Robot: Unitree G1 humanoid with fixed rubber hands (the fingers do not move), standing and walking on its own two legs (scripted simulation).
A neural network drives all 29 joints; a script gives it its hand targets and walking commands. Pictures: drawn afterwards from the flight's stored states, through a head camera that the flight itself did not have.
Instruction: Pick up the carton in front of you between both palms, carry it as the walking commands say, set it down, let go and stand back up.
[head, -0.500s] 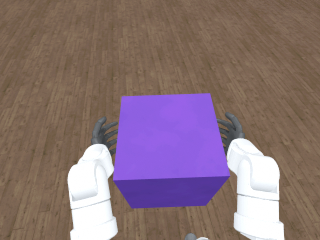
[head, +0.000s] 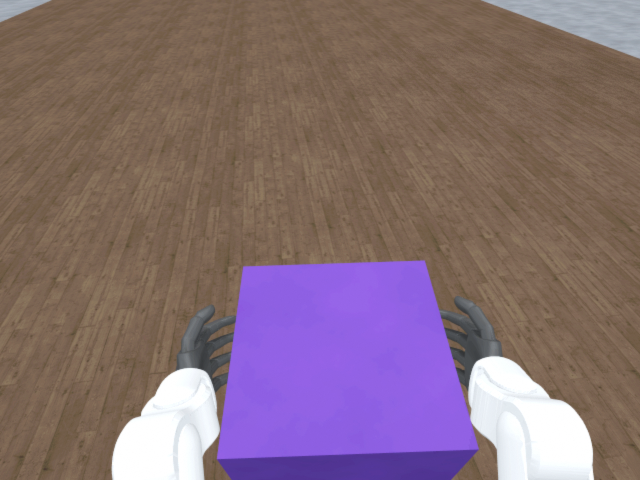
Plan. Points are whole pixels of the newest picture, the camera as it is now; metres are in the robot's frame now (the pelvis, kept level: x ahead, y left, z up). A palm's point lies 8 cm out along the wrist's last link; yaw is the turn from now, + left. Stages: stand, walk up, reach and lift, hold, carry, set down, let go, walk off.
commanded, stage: carry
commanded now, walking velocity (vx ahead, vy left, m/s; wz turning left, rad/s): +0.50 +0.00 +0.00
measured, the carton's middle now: (337, 393) +0.24 +0.01 +0.03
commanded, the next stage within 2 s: none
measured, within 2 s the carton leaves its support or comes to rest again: neither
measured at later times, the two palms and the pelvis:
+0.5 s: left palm (260, 216) +0.52 +0.12 +0.09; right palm (438, 213) +0.53 -0.18 +0.09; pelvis +0.30 -0.04 +0.01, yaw +3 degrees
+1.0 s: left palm (261, 149) +0.75 +0.14 +0.10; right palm (403, 145) +0.75 -0.16 +0.10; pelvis +0.52 -0.01 +0.01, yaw +0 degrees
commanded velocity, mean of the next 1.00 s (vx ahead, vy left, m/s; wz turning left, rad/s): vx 0.23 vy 0.00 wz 0.00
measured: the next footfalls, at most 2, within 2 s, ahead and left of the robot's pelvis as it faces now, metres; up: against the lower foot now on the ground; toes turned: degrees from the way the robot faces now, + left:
right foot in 0.42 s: +0.43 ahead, -0.14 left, +0.00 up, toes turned -11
left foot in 0.82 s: +0.61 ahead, +0.09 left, +0.00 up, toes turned +11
